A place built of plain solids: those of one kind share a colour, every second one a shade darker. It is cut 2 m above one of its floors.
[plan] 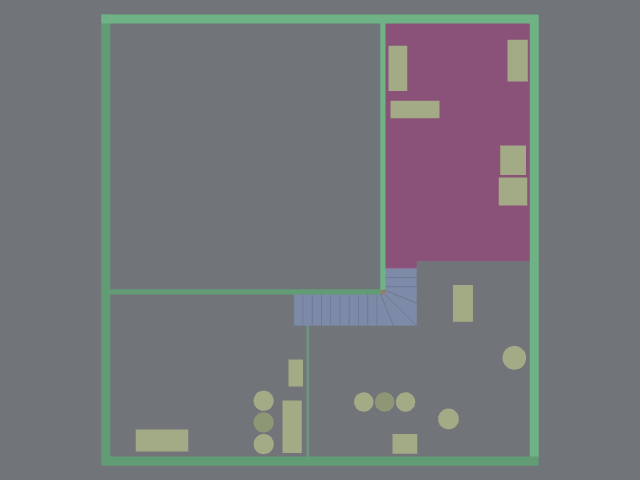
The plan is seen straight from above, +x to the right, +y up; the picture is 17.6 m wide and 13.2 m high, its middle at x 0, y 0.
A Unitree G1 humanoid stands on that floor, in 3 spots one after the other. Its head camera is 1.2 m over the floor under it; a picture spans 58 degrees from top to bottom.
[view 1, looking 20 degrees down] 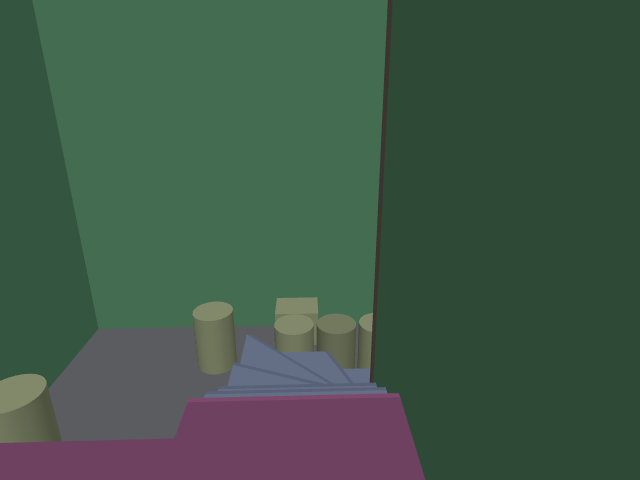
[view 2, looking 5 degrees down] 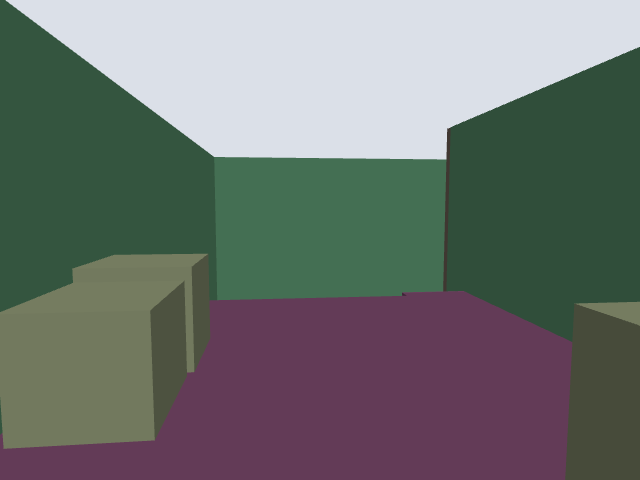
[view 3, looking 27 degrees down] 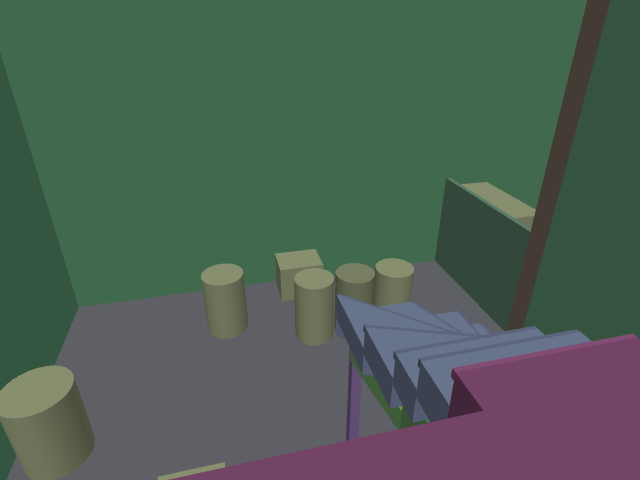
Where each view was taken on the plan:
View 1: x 2.18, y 0.66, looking -92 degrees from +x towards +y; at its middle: wall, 7.04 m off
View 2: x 4.34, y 4.76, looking -96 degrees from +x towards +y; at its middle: wall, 10.82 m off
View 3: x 3.46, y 0.32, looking -104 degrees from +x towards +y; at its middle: wall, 7.26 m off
